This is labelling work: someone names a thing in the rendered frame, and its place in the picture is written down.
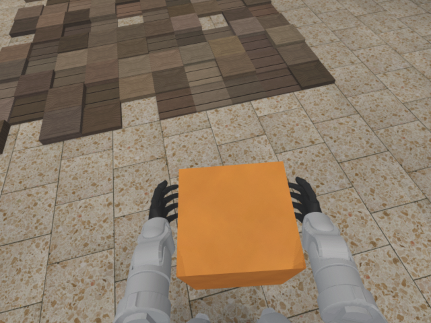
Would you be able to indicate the right robot hand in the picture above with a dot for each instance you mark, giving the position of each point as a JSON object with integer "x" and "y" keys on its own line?
{"x": 307, "y": 197}

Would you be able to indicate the right robot forearm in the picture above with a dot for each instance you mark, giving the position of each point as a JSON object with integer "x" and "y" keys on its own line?
{"x": 341, "y": 290}

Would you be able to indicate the carton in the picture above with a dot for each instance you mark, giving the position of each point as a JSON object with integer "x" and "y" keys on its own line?
{"x": 236, "y": 227}

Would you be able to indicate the left robot hand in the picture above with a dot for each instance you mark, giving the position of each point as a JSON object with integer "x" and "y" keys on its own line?
{"x": 158, "y": 203}

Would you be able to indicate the right robot shin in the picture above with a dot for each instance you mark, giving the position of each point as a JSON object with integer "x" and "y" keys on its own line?
{"x": 267, "y": 311}

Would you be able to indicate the robot shin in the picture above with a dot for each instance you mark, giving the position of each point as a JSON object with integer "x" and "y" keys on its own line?
{"x": 204, "y": 316}
{"x": 267, "y": 311}

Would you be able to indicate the left robot shin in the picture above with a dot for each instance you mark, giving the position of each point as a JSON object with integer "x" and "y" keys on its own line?
{"x": 204, "y": 316}

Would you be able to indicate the left robot forearm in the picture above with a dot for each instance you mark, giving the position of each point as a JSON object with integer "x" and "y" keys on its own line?
{"x": 146, "y": 294}

